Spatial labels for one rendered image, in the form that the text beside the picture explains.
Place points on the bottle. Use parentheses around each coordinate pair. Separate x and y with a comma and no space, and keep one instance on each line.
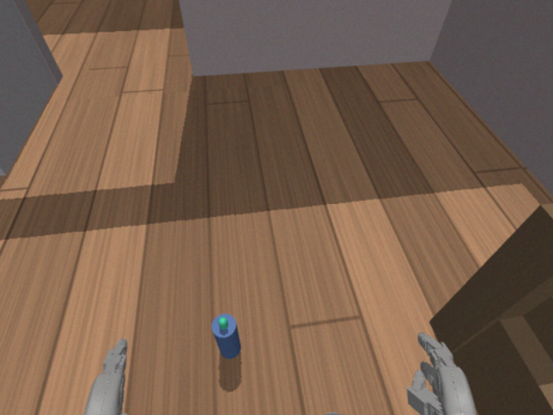
(225,331)

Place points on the left robot hand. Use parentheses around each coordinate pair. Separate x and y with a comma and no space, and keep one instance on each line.
(107,393)

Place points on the right robot hand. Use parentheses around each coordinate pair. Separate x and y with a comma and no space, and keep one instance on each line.
(451,392)

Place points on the sofa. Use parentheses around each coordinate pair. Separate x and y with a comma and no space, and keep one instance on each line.
(499,324)

